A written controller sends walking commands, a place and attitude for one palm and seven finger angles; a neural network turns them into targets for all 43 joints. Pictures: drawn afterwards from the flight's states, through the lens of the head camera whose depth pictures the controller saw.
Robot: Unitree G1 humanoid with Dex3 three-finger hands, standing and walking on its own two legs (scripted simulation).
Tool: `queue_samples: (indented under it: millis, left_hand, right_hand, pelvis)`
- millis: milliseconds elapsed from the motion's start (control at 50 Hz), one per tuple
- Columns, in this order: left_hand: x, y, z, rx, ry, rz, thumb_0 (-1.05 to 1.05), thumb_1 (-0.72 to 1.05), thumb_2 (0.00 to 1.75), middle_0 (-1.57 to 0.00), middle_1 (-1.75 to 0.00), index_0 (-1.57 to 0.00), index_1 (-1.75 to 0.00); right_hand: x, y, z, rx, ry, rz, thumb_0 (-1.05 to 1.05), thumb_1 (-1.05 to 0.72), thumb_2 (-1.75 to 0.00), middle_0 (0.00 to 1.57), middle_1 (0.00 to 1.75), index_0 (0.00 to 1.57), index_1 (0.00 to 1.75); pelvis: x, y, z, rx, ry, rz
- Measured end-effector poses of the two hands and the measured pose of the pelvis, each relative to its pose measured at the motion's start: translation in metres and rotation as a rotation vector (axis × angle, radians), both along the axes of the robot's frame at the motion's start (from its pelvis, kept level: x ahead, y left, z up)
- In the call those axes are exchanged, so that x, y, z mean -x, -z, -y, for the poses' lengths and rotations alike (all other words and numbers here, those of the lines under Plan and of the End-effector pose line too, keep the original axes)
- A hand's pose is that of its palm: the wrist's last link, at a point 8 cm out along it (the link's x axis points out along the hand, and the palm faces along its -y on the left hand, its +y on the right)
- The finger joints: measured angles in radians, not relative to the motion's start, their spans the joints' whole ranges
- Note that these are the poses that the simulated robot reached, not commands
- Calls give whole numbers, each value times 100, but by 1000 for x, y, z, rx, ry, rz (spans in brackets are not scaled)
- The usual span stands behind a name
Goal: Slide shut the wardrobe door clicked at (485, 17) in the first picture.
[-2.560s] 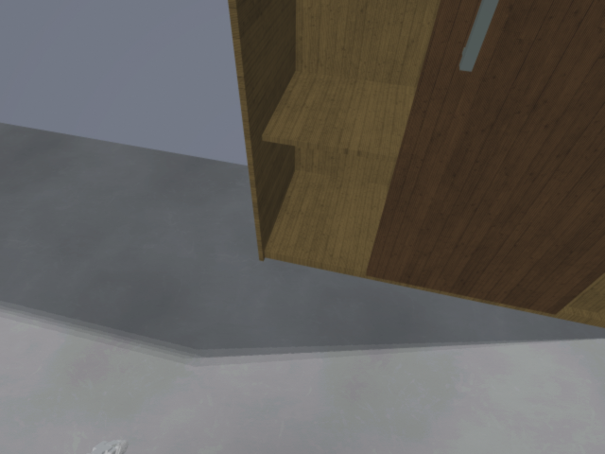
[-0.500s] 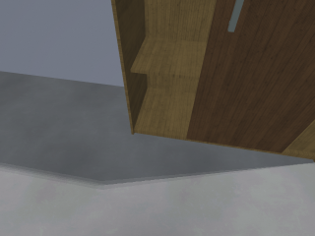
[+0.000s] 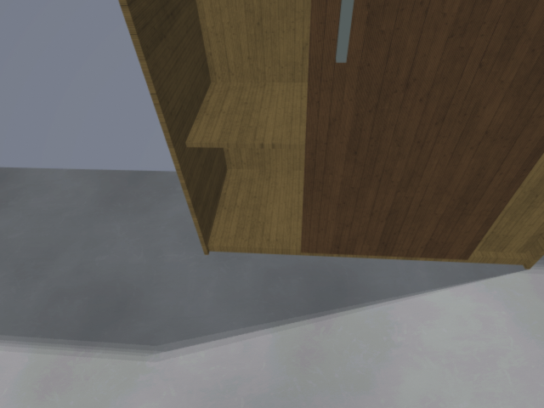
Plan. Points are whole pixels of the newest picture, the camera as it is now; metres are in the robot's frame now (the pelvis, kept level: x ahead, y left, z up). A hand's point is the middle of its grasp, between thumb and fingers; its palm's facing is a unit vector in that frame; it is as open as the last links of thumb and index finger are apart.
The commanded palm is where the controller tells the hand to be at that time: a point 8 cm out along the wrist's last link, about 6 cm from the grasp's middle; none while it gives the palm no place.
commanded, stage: take the last steps up to it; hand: right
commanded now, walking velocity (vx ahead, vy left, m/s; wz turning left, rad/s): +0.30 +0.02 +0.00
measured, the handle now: (346, 0) +0.82 -0.11 +0.26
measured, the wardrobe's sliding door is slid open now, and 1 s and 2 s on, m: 0.41 0.41 0.41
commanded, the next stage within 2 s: come to a stop and stand still in 0.68 s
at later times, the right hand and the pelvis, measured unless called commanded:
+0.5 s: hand (355, 330) +0.31 -0.13 -0.17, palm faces -0.01 +0.99 -0.15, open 7.4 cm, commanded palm none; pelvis +0.18 +0.03 -0.01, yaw -1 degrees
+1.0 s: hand (376, 324) +0.32 -0.18 -0.17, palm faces +0.06 +0.99 -0.16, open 7.4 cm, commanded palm none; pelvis +0.33 -0.01 +0.01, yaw +0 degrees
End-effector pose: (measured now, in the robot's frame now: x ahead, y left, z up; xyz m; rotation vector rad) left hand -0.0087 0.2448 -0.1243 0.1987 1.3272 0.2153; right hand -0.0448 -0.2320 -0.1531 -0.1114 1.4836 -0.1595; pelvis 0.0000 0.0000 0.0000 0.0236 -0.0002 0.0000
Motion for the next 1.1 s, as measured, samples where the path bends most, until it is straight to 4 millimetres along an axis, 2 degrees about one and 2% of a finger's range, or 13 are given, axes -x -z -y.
queue_samples:
  millis: [80, 260, 380, 460, 520, 560, 620, 700, 780, 840, 920, 1000, 1100]
  left_hand:
    - [6, -9, 24, 30, -36, -48, 0, 91, 90, -20, -30, -20, -30]
    - [12, -7, 61, 117, -118, -213, 0, 91, 90, -20, -30, -20, -30]
    - [-7, 3, 60, 148, -183, -291, 0, 91, 90, -20, -30, -20, -30]
    - [-38, 16, 42, 159, -186, -339, 1, 91, 90, -21, -30, -20, -30]
    - [-89, 20, 21, 136, -148, -289, 1, 91, 90, -21, -30, -20, -30]
    - [-135, 18, 7, 112, -110, -214, 1, 91, 90, -20, -30, -20, -30]
    - [-207, 12, -7, 79, -58, -76, 1, 91, 90, -20, -30, -20, -30]
    - [-294, 1, -10, 46, 9, 80, 1, 92, 90, -20, -30, -20, -29]
    - [-356, -4, 0, 15, 65, 174, 1, 93, 90, -20, -30, -20, -29]
    - [-380, -6, 12, 11, 77, 193, 0, 92, 90, -20, -30, -20, -29]
    - [-390, -8, 25, 13, 63, 138, 0, 94, 90, -20, -30, -20, -30]
    - [-394, -6, 22, 19, 39, 83, 0, 95, 90, -20, -30, -20, -30]
    - [-393, 2, 7, 35, 4, 38, 0, 94, 90, -21, -30, -20, -30]
  right_hand:
    - [-46, -12, 6, -13, -25, 49, 1, -91, -90, 20, 30, 20, 30]
    - [-181, -21, -4, -23, -68, 225, 0, -91, -90, 20, 30, 20, 30]
    - [-284, -19, -30, -27, -144, 309, 0, -91, -90, 20, 30, 20, 30]
    - [-337, -12, -46, -16, -141, 401, 0, -91, -90, 20, 30, 20, 30]
    - [-342, -14, -49, -10, -97, 403, 0, -91, -90, 20, 30, 20, 30]
    - [-336, -16, -48, 0, -68, 363, 0, -91, -90, 20, 30, 20, 30]
    - [-329, -20, -31, 47, -26, 309, -2, -95, -90, 21, 30, 20, 30]
    - [-318, -16, -15, 46, -9, 214, -2, -94, -90, 20, 30, 20, 30]
    - [-312, -2, -2, 16, 27, 132, -1, -93, -90, 20, 30, 20, 30]
    - [-316, 3, 3, 1, 29, 69, 0, -92, -90, 20, 30, 20, 30]
    - [-338, -5, 1, -8, 27, 51, 0, -91, -90, 20, 30, 20, 30]
    - [-363, -12, -6, -9, 8, 57, 0, -91, -90, 20, 30, 20, 30]
    - [-397, -18, -12, 25, -17, 93, 0, -91, -90, 20, 30, 20, 30]
  pelvis:
    - [-22, -13, 6, 2, 3, -3]
    - [-79, -15, 6, 13, 5, 5]
    - [-131, -4, -9, 18, -9, 10]
    - [-170, 11, -25, 14, 2, 20]
    - [-191, 8, -30, 1, 15, 31]
    - [-204, 2, -31, -5, 19, 30]
    - [-223, -5, -29, -10, 28, 19]
    - [-250, -7, -22, -15, 28, 15]
    - [-281, 0, -5, -29, 22, 26]
    - [-300, 1, 3, -6, 6, 27]
    - [-318, -8, 8, 11, 4, 22]
    - [-329, -13, 6, 18, -1, 21]
    - [-335, -12, -7, 23, -9, 22]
